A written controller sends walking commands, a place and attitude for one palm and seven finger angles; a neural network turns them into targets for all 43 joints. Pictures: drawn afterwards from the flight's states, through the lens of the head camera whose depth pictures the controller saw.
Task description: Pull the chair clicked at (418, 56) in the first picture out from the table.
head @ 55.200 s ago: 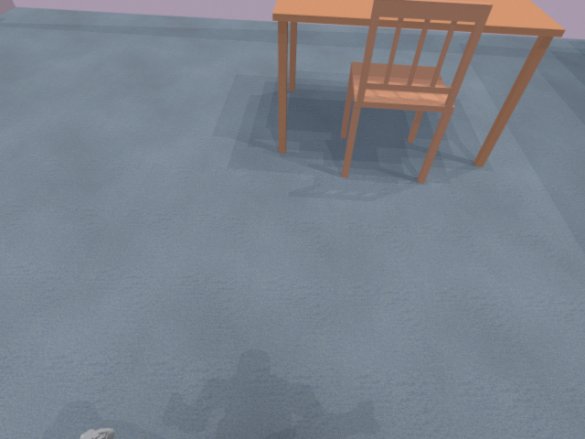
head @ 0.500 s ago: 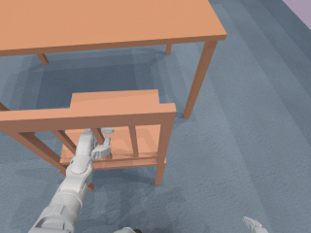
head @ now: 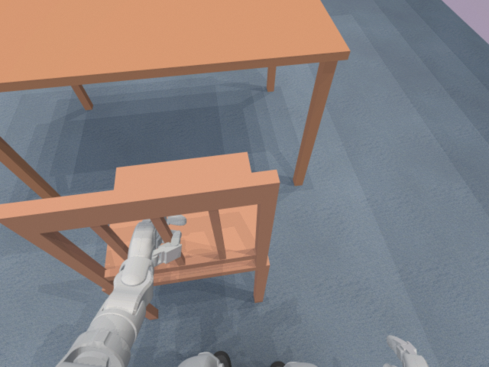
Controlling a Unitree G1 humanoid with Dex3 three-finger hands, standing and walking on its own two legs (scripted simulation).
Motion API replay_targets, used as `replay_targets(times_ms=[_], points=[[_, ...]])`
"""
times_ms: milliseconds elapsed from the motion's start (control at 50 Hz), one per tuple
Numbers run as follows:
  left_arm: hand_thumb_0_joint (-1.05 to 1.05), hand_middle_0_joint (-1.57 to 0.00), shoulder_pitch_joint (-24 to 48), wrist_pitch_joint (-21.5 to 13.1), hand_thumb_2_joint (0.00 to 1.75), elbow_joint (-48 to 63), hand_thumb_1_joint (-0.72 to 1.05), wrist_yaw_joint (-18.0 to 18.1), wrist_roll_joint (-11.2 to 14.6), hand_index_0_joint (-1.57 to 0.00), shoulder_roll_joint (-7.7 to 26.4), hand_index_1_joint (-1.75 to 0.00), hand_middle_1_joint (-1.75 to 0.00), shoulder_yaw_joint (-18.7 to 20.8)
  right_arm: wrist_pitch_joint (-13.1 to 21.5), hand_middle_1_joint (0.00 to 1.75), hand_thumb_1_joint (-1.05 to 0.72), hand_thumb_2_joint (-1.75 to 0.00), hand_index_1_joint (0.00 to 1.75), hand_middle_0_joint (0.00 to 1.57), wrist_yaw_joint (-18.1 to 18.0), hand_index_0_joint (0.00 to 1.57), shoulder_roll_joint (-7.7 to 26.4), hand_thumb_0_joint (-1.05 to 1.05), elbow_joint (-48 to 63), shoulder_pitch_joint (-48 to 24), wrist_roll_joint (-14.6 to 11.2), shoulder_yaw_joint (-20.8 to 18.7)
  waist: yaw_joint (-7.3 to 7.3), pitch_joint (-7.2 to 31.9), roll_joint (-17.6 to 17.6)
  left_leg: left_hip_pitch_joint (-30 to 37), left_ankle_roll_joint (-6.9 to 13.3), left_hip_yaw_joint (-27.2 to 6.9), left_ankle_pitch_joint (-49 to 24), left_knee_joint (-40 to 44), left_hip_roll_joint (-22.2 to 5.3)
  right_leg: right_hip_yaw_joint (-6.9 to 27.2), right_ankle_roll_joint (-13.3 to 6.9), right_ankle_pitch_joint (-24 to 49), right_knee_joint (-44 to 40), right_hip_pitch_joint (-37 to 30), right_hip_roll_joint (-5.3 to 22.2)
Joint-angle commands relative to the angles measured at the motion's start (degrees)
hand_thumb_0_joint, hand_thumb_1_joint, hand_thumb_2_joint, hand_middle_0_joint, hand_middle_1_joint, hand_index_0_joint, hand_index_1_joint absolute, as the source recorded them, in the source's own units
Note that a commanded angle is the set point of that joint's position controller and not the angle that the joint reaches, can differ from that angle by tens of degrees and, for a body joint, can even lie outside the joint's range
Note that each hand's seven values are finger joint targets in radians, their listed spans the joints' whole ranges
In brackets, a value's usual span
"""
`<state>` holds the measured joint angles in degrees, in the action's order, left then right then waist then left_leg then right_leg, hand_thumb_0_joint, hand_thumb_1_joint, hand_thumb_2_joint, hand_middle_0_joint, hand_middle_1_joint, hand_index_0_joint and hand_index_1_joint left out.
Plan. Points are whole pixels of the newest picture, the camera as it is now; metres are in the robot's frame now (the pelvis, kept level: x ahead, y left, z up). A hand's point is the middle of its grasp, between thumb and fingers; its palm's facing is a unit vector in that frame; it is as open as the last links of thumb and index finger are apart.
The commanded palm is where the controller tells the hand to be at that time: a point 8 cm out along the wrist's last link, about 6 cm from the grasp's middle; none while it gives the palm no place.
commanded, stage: step backward, pulling the chair out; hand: left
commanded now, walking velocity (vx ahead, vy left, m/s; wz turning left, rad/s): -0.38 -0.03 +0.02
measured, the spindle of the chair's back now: (170, 241) +0.36 +0.15 -0.11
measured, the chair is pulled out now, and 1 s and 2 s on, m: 0.34 0.41 0.55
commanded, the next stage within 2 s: stop walking, hand still on the chair in 1.86 s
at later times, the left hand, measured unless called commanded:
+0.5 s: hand (173, 268) +0.29 +0.13 -0.06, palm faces +0.02 -0.98 -0.20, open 5.0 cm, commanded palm +0.27 +0.18 -0.06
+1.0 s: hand (170, 289) +0.25 +0.13 -0.06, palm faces -0.01 -0.98 -0.20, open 4.9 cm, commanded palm +0.22 +0.18 -0.06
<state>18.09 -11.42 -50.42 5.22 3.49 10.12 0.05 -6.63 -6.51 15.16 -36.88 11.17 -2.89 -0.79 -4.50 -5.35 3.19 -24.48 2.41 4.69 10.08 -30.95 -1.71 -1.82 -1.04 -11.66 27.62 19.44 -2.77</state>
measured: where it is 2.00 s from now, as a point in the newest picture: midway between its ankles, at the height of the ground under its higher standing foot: outside the picture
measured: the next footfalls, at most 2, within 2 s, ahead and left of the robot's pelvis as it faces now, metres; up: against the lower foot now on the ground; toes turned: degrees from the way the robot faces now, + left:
left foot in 0.56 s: -0.03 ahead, +0.16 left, +0.00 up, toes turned +0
right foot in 1.20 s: -0.04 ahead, -0.12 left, +0.00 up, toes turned -2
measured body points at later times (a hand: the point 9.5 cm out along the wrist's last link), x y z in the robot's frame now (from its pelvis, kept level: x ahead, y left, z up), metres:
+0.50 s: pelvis -0.04 +0.00 +0.00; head +0.03 -0.01 +0.44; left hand +0.28 +0.18 -0.05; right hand +0.05 -0.26 -0.14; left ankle -0.04 +0.13 -0.71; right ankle +0.03 -0.11 -0.73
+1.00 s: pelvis -0.08 +0.01 -0.01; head +0.00 +0.00 +0.43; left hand +0.25 +0.18 -0.05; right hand +0.02 -0.24 -0.14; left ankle -0.11 +0.14 -0.72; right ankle +0.01 -0.10 -0.73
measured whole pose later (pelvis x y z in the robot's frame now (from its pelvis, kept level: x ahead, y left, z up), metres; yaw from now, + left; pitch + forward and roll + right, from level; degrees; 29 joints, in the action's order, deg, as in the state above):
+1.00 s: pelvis -0.08 +0.01 -0.01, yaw +1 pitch +3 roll -1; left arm 18.0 -10.5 -44.8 5.9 0.6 8.5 1.0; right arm -2.5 -5.2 12.5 -40.8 9.6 -1.1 -0.3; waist -4.5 -7.2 2.2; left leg -22.3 -1.8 -2.2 28.0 -43.4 -1.6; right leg -4.7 -1.1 -6.9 29.9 26.3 0.9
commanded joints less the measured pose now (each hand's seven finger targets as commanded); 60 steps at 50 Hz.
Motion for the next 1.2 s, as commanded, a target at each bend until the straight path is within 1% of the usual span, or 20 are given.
replay_targets(times_ms=[0, 120, 180, 240, 280, 320, 380, 480, 560, 620, 700, 760, 820, 860, 920, 980, 1020, 1080, 1140, 1180], points=[[0.0, -0.5, 11.91, -3.82, 0.9, 8.71, 0.9, 0.85, -1.32, -0.5, 9.17, -1.45, -1.45, 0.45, 2.61, 0.3, -0.9, -0.9, 0.3, 0.2, -0.73, 0.2, 7.4, 0.0, 5.38, 0.93, 0.15, -2.41, 1.7, 18.12, -1.68, 12.16, -0.27, -9.94, -1.24, 5.86, -6.45, 6.58, 0.99, 1.89, -5.41, -2.52, 9.08], [0.0, -0.5, 13.97, -3.84, 0.9, 10.14, 0.9, 0.4, -1.49, -0.5, 7.28, -1.45, -1.45, -0.01, 3.92, 0.3, -0.9, -0.9, 0.3, 0.2, -0.29, 0.2, 6.99, 0.0, 5.33, 0.52, 1.59, -2.16, 2.71, 18.72, 6.24, 10.93, 4.39, -18.28, -1.74, 12.03, -14.68, 3.75, 0.03, -10.37, 7.82, -1.49, 4.36], [0.0, -0.5, 13.29, -3.76, 0.9, 9.98, 0.9, 0.53, -1.71, -0.5, 8.57, -1.45, -1.45, 1.45, 4.96, 0.3, -0.9, -0.9, 0.3, 0.2, -0.24, 0.2, 7.36, 0.0, 4.45, 2.09, 1.82, -2.42, 2.7, 20.01, 3.16, 11.72, 4.37, -16.3, -7.7, 7.6, -14.02, 3.99, 0.1, -4.5, 3.83, -4.71, 4.6], [0.0, -0.5, 12.61, -3.83, 0.9, 10.38, 0.9, 0.21, -1.62, -0.5, 7.58, -1.45, -1.45, 0.94, 5.94, 0.3, -0.9, -0.9, 0.3, 0.2, -0.1, 0.2, 7.27, 0.0, 4.65, 0.32, 1.6, -2.56, 2.8, 17.0, 2.69, 2.58, 2.67, -14.23, 5.32, 7.67, -12.01, 5.68, -0.98, -6.23, 2.88, -7.41, 6.44], [0.0, -0.5, 10.79, -4.02, 0.9, 10.29, 0.9, 0.68, -1.43, -0.5, 10.11, -1.45, -1.45, 2.87, 6.6, 0.3, -0.9, -0.9, 0.3, 0.2, -0.32, 0.2, 7.39, 0.0, 4.4, 0.54, 1.65, -2.99, 3.16, 15.11, -0.27, -2.0, 1.69, -13.65, 15.16, 5.38, -9.89, 10.55, -2.19, -12.59, -0.9, -6.43, 9.2], [0.0, -0.5, 11.29, -4.83, 0.9, 10.83, 0.9, 1.47, -1.76, -0.5, 9.71, -1.45, -1.45, 1.87, 7.18, 0.3, -0.9, -0.9, 0.3, 0.2, -0.1, 0.2, 6.56, 0.0, 3.69, 2.03, 1.2, -3.03, 2.14, 16.29, -9.07, 2.76, -2.02, -7.81, 16.79, -7.26, -2.64, 20.44, -5.12, -18.67, -11.69, 0.03, 17.75], [0.0, -0.5, 11.25, -3.88, 0.9, 8.0, 0.9, 2.34, -2.68, -0.5, 10.28, -1.45, -1.45, 2.96, 7.9, 0.3, -0.9, -0.9, 0.3, 0.2, 0.03, 0.2, 6.34, 0.0, 1.38, 0.94, 1.62, -2.61, 3.16, 18.7, -9.78, 1.96, -3.94, -10.23, 18.01, -23.02, 1.13, 20.17, -9.69, 6.65, -10.9, -3.66, 24.47], [0.0, -0.5, 11.21, -2.37, 0.9, 7.08, 0.9, 1.69, -2.34, -0.5, 9.55, -1.45, -1.45, 2.8, 7.7, 0.3, -0.9, -0.9, 0.3, 0.2, -0.31, 0.2, 6.55, 0.0, -0.63, 1.33, 1.22, -2.16, 2.35, 18.92, -9.72, 3.52, -3.95, -9.15, 10.48, -3.14, -1.27, 10.43, -4.07, 28.71, -1.63, -14.03, 19.13], [0.0, -0.5, 11.87, -2.28, 0.9, 13.08, 0.9, 0.24, -2.59, -0.5, 4.69, -1.45, -1.45, -1.21, 5.47, 0.3, -0.9, -0.9, 0.3, 0.2, -0.24, 0.2, 7.41, 0.0, 2.51, 2.72, 1.12, -3.76, 1.79, 22.94, -6.82, 12.78, -1.66, -9.13, -22.87, 1.93, -7.92, 4.13, 1.97, 31.11, 2.67, -13.63, 9.68], [0.0, -0.5, 9.83, -2.58, 0.9, 17.5, 0.9, -0.42, -3.3, -0.5, 4.37, -1.45, -1.45, -1.04, 4.29, 0.3, -0.9, -0.9, 0.3, 0.2, 0.41, 0.2, 6.34, 0.0, 4.89, 0.11, 2.48, -3.27, 2.16, 23.79, 4.32, 12.5, -0.54, -12.78, -30.4, 4.13, -11.27, 2.01, 1.19, 23.14, 8.04, -12.52, 7.55], [0.0, -0.5, 5.72, -2.4, 0.9, 22.11, 0.9, -0.84, -3.33, -0.5, 3.61, -1.45, -1.45, -0.68, 4.34, 0.3, -0.9, -0.9, 0.3, 0.2, 1.75, 0.2, 5.65, 0.0, 6.08, -0.49, 3.35, -3.23, 2.66, 20.03, 9.02, 11.64, 1.96, -14.27, -31.94, 4.09, -14.95, 1.18, 0.41, 2.97, 9.33, -7.96, 4.99], [0.0, -0.5, 7.65, -2.77, 0.9, 22.12, 0.9, -0.4, -3.95, -0.5, 4.35, -1.45, -1.45, 0.03, 5.31, 0.3, -0.9, -0.9, 0.3, 0.2, 2.14, 0.2, 5.34, 0.0, 4.91, 0.16, 3.49, -3.28, 1.83, 17.82, 7.58, 11.34, 0.99, -12.78, -32.78, 0.18, -13.9, 1.87, -0.22, 11.05, 5.18, -8.73, 5.92], [0.0, -0.5, 7.86, -3.12, 0.9, 21.2, 0.9, 0.16, -3.3, -0.5, 6.52, -1.45, -1.45, 1.47, 5.6, 0.3, -0.9, -0.9, 0.3, 0.2, 1.39, 0.2, 4.88, 0.0, 4.36, 1.27, 2.34, -3.75, 0.9, 22.41, -1.36, 8.44, -3.38, -6.34, -12.63, -5.19, -7.26, 5.69, -1.74, 29.0, 1.37, -13.14, 11.43], [0.0, -0.5, 8.12, -3.5, 0.9, 17.7, 0.9, 0.73, -3.41, -0.5, 8.91, -1.45, -1.45, 3.05, 5.95, 0.3, -0.9, -0.9, 0.3, 0.2, 0.69, 0.2, 4.4, 0.0, 3.08, 1.17, 1.92, -3.6, 1.46, 24.2, -11.17, 4.87, -4.96, -4.3, 16.68, -15.04, -0.14, 12.5, -4.5, 28.48, -6.28, -12.29, 19.41], [0.0, -0.5, 6.56, -1.82, 0.9, 13.27, 0.9, 0.98, -3.66, -0.5, 7.36, -1.45, -1.45, 2.55, 6.34, 0.3, -0.9, -0.9, 0.3, 0.2, 0.56, 0.2, 4.03, 0.0, 1.87, 0.17, 1.77, -2.14, 2.43, 22.58, -12.61, 2.06, -4.14, -9.03, 20.7, -17.27, -0.42, 11.15, -5.98, 23.07, -6.5, -12.02, 21.36], [0.0, -0.5, 6.28, -1.53, 0.9, 13.87, 0.9, 0.87, -2.88, -0.5, 7.15, -1.45, -1.45, 2.03, 6.18, 0.3, -0.9, -0.9, 0.3, 0.2, -0.07, 0.2, 5.26, 0.0, 1.32, 0.5, 1.47, -1.65, 1.87, 21.51, -11.06, 7.43, -3.49, -7.05, 12.31, -0.15, -1.97, 5.83, -2.7, 20.03, -4.04, -12.03, 16.98], [0.0, -0.5, 6.74, -2.0, 0.9, 17.58, 0.9, 0.38, -2.43, -0.5, 4.19, -1.45, -1.45, -0.73, 5.22, 0.3, -0.9, -0.9, 0.3, 0.2, -0.44, 0.2, 7.78, 0.0, 3.59, -0.39, 2.0, -2.68, 2.25, 20.13, 1.5, 8.82, 0.91, -15.21, -8.19, 8.72, -10.18, 1.13, 2.13, 11.92, 2.96, -9.08, 7.7], [0.0, -0.5, 10.88, -2.37, 0.9, 23.83, 0.9, 0.18, -2.96, -0.5, 5.57, -1.45, -1.45, -0.04, 4.38, 0.3, -0.9, -0.9, 0.3, 0.2, 0.15, 0.2, 5.48, 0.0, 4.79, -2.96, 3.42, -2.37, 2.96, 17.16, 12.96, 2.99, 4.92, -18.79, -18.64, 10.55, -17.01, 1.2, 1.33, -6.72, 15.6, -8.2, 5.12], [0.0, -0.5, 10.39, -2.58, 0.9, 20.68, 0.9, 0.01, -3.59, -0.5, 3.44, -1.45, -1.45, -0.69, 5.77, 0.3, -0.9, -0.9, 0.3, 0.2, 1.86, 0.2, 5.25, 0.0, 2.58, 0.77, 3.35, -3.17, 2.03, 18.67, 6.59, 20.61, 3.27, -16.95, -47.26, -1.19, -16.05, 2.3, -0.15, 1.85, 4.54, -3.06, 5.47], [0.0, -0.5, 11.74, -3.42, 0.9, 18.63, 0.9, -0.02, -4.46, -0.5, 4.85, -1.45, -1.45, -0.16, 6.66, 0.3, -0.9, -0.9, 0.3, 0.2, 2.14, 0.2, 5.82, 0.0, 1.26, 1.76, 3.55, -3.4, 1.49, 18.96, 5.96, 23.15, 0.97, -14.64, -50.39, -4.12, -14.0, 1.86, -0.71, 11.11, -0.65, -4.86, 5.76]])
